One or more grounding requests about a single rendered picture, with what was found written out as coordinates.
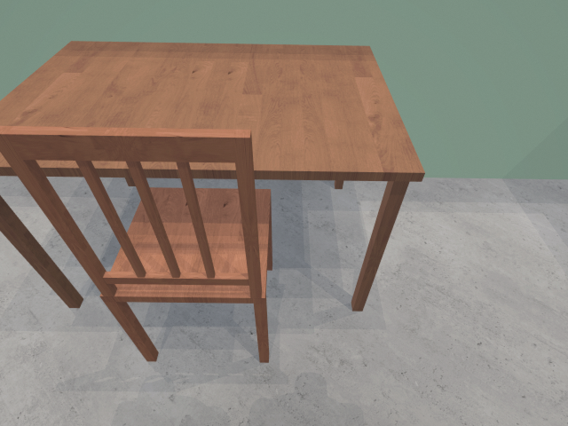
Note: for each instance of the chair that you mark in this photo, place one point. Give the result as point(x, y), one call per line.
point(184, 245)

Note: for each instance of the table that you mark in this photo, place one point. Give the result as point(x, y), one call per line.
point(316, 112)

